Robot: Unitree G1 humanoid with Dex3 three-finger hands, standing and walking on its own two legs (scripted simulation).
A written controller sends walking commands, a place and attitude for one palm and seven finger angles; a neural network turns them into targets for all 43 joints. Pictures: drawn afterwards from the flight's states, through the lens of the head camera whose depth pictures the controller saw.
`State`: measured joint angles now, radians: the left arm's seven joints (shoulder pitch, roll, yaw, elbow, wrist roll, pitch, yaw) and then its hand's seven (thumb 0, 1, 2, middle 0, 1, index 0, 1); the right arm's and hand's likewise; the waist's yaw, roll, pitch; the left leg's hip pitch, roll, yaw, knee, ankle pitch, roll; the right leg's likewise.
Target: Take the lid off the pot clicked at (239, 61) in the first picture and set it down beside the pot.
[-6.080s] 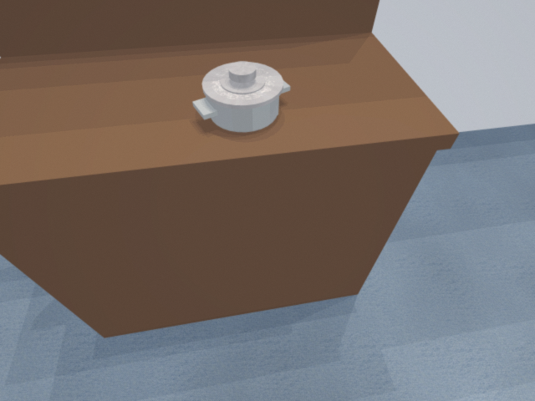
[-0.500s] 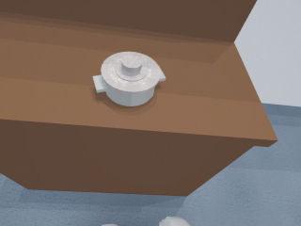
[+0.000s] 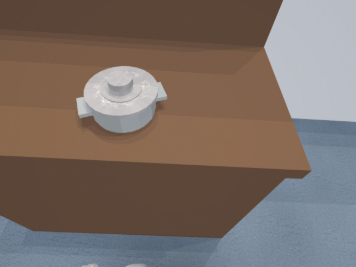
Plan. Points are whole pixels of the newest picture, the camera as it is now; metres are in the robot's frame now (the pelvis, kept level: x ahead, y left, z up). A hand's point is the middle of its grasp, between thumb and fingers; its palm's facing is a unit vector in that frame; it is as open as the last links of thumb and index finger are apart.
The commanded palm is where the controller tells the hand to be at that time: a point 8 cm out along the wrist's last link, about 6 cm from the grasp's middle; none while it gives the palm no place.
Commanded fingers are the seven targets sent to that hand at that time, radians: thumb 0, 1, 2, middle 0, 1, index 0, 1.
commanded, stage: come to a stop and stand still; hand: left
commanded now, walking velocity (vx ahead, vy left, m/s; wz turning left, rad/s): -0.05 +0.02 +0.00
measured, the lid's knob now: (120, 80) +0.44 +0.16 +0.17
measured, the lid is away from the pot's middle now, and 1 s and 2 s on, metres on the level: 0.00 0.00 0.00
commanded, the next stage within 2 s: look again from close up in 1.00 s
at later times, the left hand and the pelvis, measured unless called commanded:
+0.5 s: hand out of the picture +0.02 +0.18 -0.16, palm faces +0.07 -0.96 -0.27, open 7.4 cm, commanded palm none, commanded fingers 0.00 0.90 0.90 -0.20 -0.30 -0.20 -0.30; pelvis -0.02 -0.01 +0.00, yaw +2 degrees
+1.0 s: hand out of the picture +0.02 +0.21 -0.17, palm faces +0.02 -0.97 -0.22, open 7.4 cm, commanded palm none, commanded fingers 0.00 0.90 0.90 -0.20 -0.30 -0.20 -0.30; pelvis -0.02 +0.02 +0.01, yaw +1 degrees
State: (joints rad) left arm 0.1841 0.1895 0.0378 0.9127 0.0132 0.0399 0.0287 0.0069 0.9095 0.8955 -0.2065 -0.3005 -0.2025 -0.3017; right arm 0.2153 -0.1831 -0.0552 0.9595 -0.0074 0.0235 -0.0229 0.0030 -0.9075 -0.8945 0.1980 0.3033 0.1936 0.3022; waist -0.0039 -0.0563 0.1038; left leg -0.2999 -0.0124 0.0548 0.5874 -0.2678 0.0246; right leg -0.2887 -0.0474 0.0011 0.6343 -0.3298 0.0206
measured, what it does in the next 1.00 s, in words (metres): stands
